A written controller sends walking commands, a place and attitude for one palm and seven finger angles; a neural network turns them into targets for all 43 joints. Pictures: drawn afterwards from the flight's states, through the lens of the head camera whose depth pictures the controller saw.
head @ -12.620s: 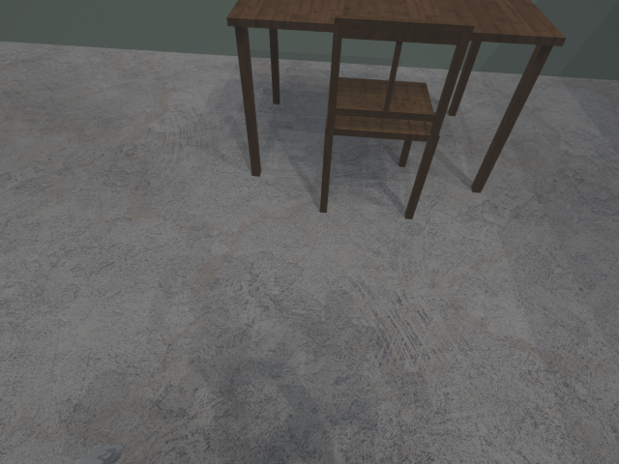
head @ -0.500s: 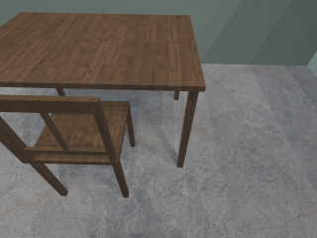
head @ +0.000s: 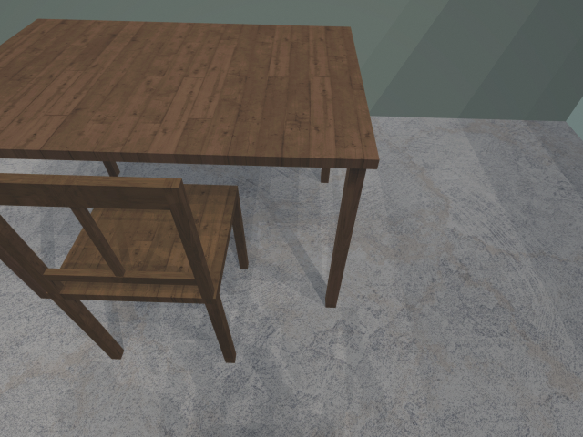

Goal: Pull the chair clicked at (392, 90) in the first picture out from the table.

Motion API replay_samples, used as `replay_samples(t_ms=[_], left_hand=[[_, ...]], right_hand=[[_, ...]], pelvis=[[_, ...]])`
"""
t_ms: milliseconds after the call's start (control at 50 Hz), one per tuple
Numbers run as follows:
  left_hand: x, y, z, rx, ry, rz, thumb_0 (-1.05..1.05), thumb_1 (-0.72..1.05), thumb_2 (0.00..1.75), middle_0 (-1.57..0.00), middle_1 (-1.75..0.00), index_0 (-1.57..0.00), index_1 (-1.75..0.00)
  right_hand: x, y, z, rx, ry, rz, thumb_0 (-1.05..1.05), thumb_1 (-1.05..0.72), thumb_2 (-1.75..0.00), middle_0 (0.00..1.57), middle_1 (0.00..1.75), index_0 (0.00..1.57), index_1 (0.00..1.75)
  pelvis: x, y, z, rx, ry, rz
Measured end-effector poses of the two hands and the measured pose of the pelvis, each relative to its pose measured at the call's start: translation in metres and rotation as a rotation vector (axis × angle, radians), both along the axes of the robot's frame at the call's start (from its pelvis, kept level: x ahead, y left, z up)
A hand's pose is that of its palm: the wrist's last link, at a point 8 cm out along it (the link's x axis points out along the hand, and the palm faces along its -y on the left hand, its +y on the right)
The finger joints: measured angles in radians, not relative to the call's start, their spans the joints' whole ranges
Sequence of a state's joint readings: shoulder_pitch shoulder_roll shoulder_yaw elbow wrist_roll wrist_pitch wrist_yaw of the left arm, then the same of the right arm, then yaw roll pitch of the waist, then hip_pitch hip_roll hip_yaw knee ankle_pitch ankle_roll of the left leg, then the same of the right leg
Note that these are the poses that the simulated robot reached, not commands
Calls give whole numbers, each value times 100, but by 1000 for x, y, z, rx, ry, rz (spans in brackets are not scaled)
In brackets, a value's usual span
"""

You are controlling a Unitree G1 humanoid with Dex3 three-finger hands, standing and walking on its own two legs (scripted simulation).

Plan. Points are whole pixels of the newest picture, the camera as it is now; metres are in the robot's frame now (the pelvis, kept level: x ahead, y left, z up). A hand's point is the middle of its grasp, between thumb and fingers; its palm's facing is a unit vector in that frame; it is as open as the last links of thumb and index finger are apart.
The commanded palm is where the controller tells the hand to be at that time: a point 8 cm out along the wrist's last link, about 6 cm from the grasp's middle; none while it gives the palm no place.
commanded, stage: look again from close up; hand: left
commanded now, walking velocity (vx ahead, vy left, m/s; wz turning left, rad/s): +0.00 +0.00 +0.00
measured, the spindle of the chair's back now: (100, 242) +0.49 +0.44 -0.12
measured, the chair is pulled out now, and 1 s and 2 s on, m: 0.00 0.00 0.00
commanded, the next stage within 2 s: shuffle to correct the standing spot in 0.18 s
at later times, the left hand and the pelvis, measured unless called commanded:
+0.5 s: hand out of the picture +0.01 +0.19 -0.18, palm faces +0.07 -0.98 -0.21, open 7.4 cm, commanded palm none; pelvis +0.01 +0.01 +0.00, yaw +1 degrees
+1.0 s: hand out of the picture +0.10 +0.22 -0.19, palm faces +0.05 -0.97 -0.24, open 7.3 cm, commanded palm none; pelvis +0.07 +0.03 -0.01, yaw +2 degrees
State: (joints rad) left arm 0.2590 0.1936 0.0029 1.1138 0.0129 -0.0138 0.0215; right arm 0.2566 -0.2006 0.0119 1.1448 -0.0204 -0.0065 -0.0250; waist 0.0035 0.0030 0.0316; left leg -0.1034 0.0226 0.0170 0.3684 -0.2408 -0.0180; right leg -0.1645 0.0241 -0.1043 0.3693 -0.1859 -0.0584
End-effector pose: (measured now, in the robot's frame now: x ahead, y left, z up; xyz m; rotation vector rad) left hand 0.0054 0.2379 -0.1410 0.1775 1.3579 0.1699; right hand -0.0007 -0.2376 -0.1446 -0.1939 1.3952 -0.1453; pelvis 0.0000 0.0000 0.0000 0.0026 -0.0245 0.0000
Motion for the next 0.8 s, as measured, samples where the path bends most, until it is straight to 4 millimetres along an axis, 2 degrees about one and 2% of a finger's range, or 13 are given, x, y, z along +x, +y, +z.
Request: replay_samples(t_ms=[340,460,560,680,740,800], left_hand=[[7,5,2,11,-10,0,1,91,90,-20,-30,-20,-29],[3,3,-2,-4,-10,33,1,91,90,-20,-30,-20,-29],[-11,5,-10,-38,20,93,1,91,90,-20,-30,-20,-29],[-23,19,-22,-75,117,114,1,91,90,-20,-30,-20,-29],[-11,25,-20,-73,147,84,1,91,90,-20,-30,-20,-29],[11,28,-17,-67,123,73,1,91,90,-20,-30,-19,-29]], right_hand=[[11,2,0,1,-18,11,0,-91,-90,20,30,20,30],[8,8,-4,8,7,22,0,-91,-90,20,30,20,30],[3,22,-3,3,55,29,0,-91,-90,20,30,20,30],[2,49,-2,-7,69,-5,0,-91,-90,20,30,20,30],[-4,65,0,4,89,-37,0,-91,-90,20,30,20,30],[-8,82,2,28,132,-47,0,-91,-90,20,30,20,30]], pelvis=[[4,2,0,1,-1,3],[9,6,-3,-10,2,9],[18,18,-6,-28,8,33],[38,42,-12,-9,7,29],[48,48,-9,5,13,23],[56,50,-6,11,12,32]])
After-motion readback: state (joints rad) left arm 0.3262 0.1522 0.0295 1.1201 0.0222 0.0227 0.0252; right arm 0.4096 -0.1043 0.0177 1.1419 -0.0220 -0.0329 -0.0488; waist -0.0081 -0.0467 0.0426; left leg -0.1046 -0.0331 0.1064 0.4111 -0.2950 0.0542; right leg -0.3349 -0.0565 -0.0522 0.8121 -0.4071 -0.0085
